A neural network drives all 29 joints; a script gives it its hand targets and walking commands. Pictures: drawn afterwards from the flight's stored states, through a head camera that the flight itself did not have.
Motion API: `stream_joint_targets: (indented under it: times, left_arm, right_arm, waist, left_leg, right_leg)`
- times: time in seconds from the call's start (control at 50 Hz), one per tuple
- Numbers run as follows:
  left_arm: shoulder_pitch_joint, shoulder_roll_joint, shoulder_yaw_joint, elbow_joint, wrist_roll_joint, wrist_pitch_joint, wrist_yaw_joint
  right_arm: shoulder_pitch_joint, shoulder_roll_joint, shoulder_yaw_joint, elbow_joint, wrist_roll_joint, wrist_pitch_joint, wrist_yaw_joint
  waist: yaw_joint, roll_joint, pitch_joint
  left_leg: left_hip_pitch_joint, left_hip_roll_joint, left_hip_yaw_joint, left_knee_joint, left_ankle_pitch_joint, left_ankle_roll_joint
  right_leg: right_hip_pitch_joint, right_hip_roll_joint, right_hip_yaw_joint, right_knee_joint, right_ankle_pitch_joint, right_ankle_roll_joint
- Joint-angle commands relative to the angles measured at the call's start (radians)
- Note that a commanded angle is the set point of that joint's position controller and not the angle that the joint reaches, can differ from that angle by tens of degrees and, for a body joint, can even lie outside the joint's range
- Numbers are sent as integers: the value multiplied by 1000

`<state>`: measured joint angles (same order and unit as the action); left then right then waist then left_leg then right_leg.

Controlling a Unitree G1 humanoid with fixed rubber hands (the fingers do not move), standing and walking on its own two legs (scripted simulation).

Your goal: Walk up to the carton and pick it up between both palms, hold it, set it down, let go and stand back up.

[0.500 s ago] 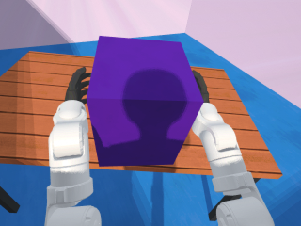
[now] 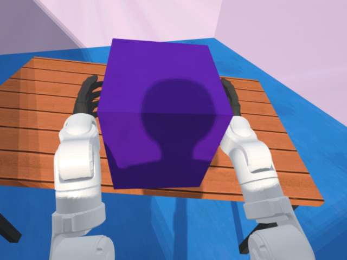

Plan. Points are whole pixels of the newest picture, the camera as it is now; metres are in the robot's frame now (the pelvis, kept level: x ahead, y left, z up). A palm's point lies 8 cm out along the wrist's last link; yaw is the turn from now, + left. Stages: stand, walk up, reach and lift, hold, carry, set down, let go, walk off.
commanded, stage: hold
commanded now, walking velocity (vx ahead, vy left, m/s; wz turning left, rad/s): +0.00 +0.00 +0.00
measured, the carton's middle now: (159, 119) +0.38 +0.01 +0.17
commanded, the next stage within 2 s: none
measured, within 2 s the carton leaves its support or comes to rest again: neither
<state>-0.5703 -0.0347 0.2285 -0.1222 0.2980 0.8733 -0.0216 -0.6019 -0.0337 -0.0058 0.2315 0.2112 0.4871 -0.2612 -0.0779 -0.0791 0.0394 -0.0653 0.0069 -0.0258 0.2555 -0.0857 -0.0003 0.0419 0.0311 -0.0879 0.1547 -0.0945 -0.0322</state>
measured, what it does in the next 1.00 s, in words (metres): stands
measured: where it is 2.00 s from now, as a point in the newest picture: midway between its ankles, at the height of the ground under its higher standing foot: outside the picture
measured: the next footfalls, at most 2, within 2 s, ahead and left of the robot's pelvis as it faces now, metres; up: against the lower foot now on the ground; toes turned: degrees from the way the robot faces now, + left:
none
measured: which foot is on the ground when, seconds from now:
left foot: down 0.00-1.00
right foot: down 0.00-1.00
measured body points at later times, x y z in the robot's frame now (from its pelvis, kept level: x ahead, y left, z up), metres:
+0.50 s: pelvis +0.00 +0.00 +0.00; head -0.03 +0.04 +0.45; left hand +0.36 +0.16 +0.20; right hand +0.37 -0.14 +0.20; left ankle +0.04 +0.12 -0.75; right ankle +0.00 -0.10 -0.75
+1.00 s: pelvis +0.00 +0.00 +0.00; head -0.02 +0.04 +0.45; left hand +0.36 +0.16 +0.19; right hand +0.37 -0.14 +0.20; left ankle +0.04 +0.12 -0.75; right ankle +0.00 -0.10 -0.75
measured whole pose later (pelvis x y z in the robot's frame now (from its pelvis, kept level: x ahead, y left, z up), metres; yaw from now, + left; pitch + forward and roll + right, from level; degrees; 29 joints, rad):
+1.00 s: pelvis +0.00 +0.00 +0.00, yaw +0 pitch -6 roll -1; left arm -0.55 -0.04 0.22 -0.14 0.30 0.88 -0.02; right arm -0.58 -0.04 0.01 0.22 0.22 0.48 -0.27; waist -0.08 -0.09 0.04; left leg -0.05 0.01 -0.02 0.25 -0.08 0.00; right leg 0.05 0.03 -0.09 0.15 -0.09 -0.03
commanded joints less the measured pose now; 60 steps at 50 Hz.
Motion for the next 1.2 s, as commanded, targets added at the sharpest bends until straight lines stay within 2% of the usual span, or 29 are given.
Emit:
stream_joint_targets:
  times: [0.0, 0.02, 0.08, 0.14, 0.2, 0.24, 0.28, 0.3, 0.32, 0.36, 0.42, 0.46, 0.48, 0.54, 0.58, 0.6, 0.66, 0.72, 0.74, 0.78, 0.88, 0.96, 0.98, 1.04, 1.1, 1.18]
  left_arm:
    - [-557, -382, -455, -171, -157, -70, -138]
    - [-559, -385, -445, -167, -156, -67, -139]
    - [-570, -388, -449, -201, -157, -69, -136]
    - [-552, -393, -472, -217, -171, -80, -135]
    - [-560, -392, -470, -210, -167, -80, -135]
    - [-554, -389, -470, -196, -160, -74, -129]
    - [-580, -392, -484, -213, -170, -73, -122]
    - [-577, -399, -476, -209, -165, -74, -119]
    - [-574, -402, -481, -196, -170, -72, -119]
    - [-571, -400, -475, -184, -172, -71, -122]
    - [-586, -395, -463, -175, -165, -69, -120]
    - [-578, -409, -455, -156, -165, -67, -122]
    - [-580, -396, -455, -160, -162, -70, -123]
    - [-570, -401, -442, -144, -154, -69, -129]
    - [-570, -406, -455, -169, -155, -74, -129]
    - [-577, -401, -448, -166, -153, -75, -132]
    - [-575, -393, -443, -155, -147, -74, -137]
    - [-583, -391, -450, -164, -169, -83, -135]
    - [-592, -391, -454, -181, -169, -86, -135]
    - [-579, -389, -437, -166, -158, -87, -137]
    - [-566, -381, -459, -196, -163, -80, -139]
    - [-580, -387, -465, -205, -171, -80, -136]
    - [-575, -383, -452, -194, -167, -77, -138]
    - [-597, -390, -469, -217, -169, -73, -133]
    - [-594, -392, -467, -177, -174, -72, -131]
    - [-587, -413, -470, -176, -164, -69, -128]
  right_arm:
    - [-650, 328, 280, -268, 69, -69, 61]
    - [-649, 328, 273, -260, 69, -67, 61]
    - [-660, 332, 272, -267, 72, -72, 66]
    - [-673, 343, 304, -350, 73, -87, 66]
    - [-670, 348, 313, -332, 80, -83, 65]
    - [-661, 320, 291, -301, 67, -80, 66]
    - [-666, 321, 275, -289, 65, -84, 73]
    - [-666, 323, 277, -284, 66, -86, 76]
    - [-681, 326, 280, -291, 71, -88, 78]
    - [-683, 322, 286, -300, 68, -87, 79]
    - [-677, 321, 267, -248, 66, -80, 80]
    - [-691, 322, 256, -260, 60, -83, 81]
    - [-696, 320, 253, -258, 56, -84, 80]
    - [-681, 322, 253, -256, 54, -80, 75]
    - [-688, 334, 271, -278, 69, -85, 72]
    - [-676, 332, 270, -258, 70, -81, 69]
    - [-679, 332, 277, -257, 73, -83, 65]
    - [-703, 344, 277, -287, 69, -86, 64]
    - [-697, 347, 283, -293, 72, -87, 64]
    - [-681, 350, 295, -288, 62, -86, 63]
    - [-673, 352, 305, -299, 85, -81, 56]
    - [-669, 348, 302, -305, 79, -78, 62]
    - [-659, 350, 300, -288, 74, -77, 64]
    - [-667, 333, 283, -280, 74, -80, 65]
    - [-693, 332, 275, -272, 69, -78, 68]
    - [-700, 328, 262, -274, 64, -79, 70]
  waist:
    - [-20, 126, -447]
    - [-16, 110, -445]
    - [-13, 115, -456]
    - [-10, 98, -533]
    - [-3, 104, -478]
    - [-8, 126, -441]
    - [-18, 119, -451]
    - [-8, 125, -444]
    - [-12, 125, -446]
    - [-2, 107, -464]
    - [-8, 119, -437]
    - [-11, 109, -448]
    - [-8, 117, -457]
    - [-12, 94, -447]
    - [-14, 117, -476]
    - [-12, 92, -458]
    - [-7, 98, -448]
    - [-12, 80, -468]
    - [-8, 92, -473]
    - [2, 80, -457]
    - [0, 110, -482]
    - [-1, 119, -476]
    - [-7, 107, -463]
    - [-16, 125, -478]
    - [-11, 112, -459]
    - [-17, 123, -463]
  left_leg:
    - [233, -29, 27, 24, 223, -27]
    - [236, -27, 28, 20, 216, -30]
    - [241, -26, 27, 15, 216, -27]
    - [283, -29, 27, 32, 272, -27]
    - [266, -30, 24, 32, 273, -25]
    - [257, -23, 27, 23, 224, -32]
    - [263, -20, 30, 19, 186, -38]
    - [261, -22, 34, 13, 175, -40]
    - [260, -23, 35, 17, 188, -40]
    - [255, -20, 35, 18, 186, -31]
    - [243, -19, 36, 14, 174, -36]
    - [235, -16, 29, 13, 168, -33]
    - [236, -21, 33, 16, 166, -31]
    - [240, -20, 33, 20, 190, -25]
    - [259, -26, 36, 26, 214, -31]
    - [246, -26, 29, 24, 217, -31]
    - [236, -31, 33, 17, 213, -24]
    - [234, -32, 32, 18, 192, -16]
    - [225, -32, 34, 15, 199, -13]
    - [219, -32, 33, 9, 196, -6]
    - [236, -38, 33, 26, 244, -13]
    - [244, -32, 37, 22, 229, -19]
    - [243, -31, 37, 19, 206, -18]
    - [241, -28, 37, 20, 199, -29]
    - [246, -26, 38, 13, 168, -28]
    - [236, -23, 32, 16, 180, -36]
  right_leg:
    - [41, 2, -6, -1, 193, 55]
    - [37, 3, -10, -4, 180, 53]
    - [32, 9, -10, -1, 166, 55]
    - [54, 16, -16, 2, 220, 59]
    - [49, 9, -5, 6, 233, 58]
    - [21, 14, -8, -4, 159, 52]
    - [6, 20, -16, -11, 109, 50]
    - [0, 16, -16, -11, 101, 52]
    - [0, 20, -22, -10, 114, 53]
    - [17, 18, -15, -10, 117, 53]
    - [9, 16, -16, -11, 112, 51]
    - [18, 14, -12, -9, 102, 50]
    - [17, 10, -15, -10, 105, 49]
    - [32, 13, -11, -8, 140, 58]
    - [28, 13, -8, -6, 156, 58]
    - [32, 10, -6, -7, 168, 57]
    - [56, 7, -8, 0, 183, 67]
    - [47, 5, -7, 5, 181, 69]
    - [56, 7, -10, 7, 193, 69]
    - [69, 0, -7, 13, 212, 72]
    - [72, 3, -1, 11, 239, 63]
    - [44, 8, -10, 7, 202, 59]
    - [44, 9, -8, 4, 185, 62]
    - [24, 14, -13, 2, 146, 53]
    - [9, 15, -17, -7, 108, 52]
    - [22, 21, -17, -5, 118, 48]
